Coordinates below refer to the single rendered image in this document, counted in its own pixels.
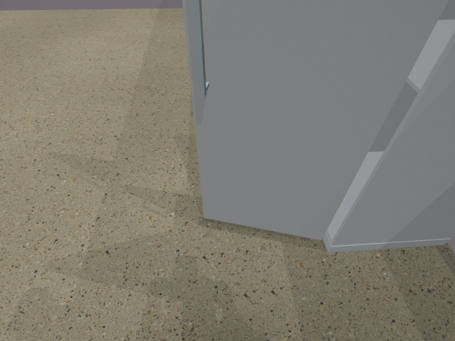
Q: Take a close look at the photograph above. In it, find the handle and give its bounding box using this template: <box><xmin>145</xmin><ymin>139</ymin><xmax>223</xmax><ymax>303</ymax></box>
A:
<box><xmin>192</xmin><ymin>0</ymin><xmax>209</xmax><ymax>97</ymax></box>

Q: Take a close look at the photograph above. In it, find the fridge door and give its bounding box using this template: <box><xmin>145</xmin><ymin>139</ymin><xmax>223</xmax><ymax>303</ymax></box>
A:
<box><xmin>182</xmin><ymin>0</ymin><xmax>448</xmax><ymax>240</ymax></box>

